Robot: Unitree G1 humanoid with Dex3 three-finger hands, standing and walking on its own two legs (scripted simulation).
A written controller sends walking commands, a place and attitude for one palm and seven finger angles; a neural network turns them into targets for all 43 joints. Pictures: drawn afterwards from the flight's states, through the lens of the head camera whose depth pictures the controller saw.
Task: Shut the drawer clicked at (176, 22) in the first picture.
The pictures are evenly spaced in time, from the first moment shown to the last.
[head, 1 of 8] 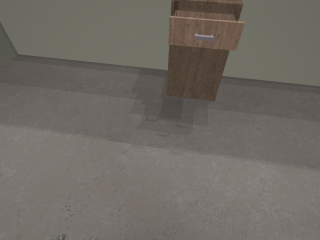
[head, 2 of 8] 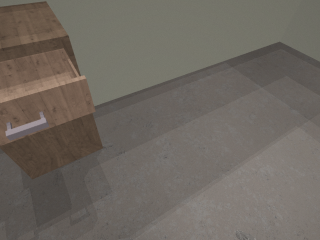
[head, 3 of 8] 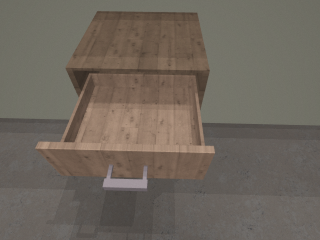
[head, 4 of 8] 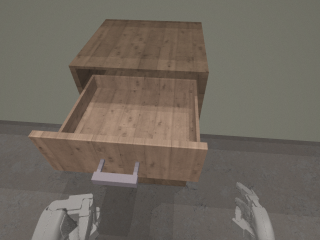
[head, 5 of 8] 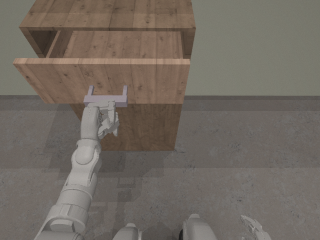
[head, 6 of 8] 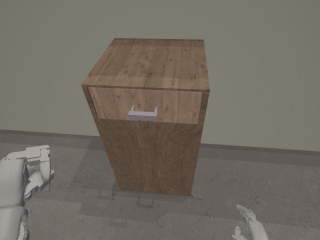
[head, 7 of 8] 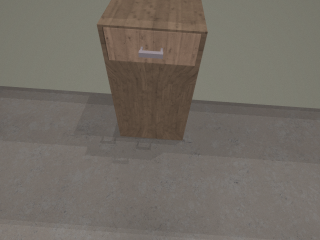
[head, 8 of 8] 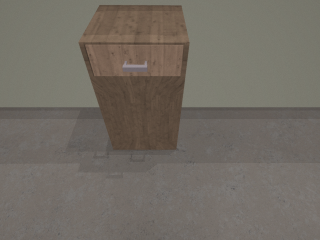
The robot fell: no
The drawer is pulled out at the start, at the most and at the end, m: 0.30 0.30 0.00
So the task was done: yes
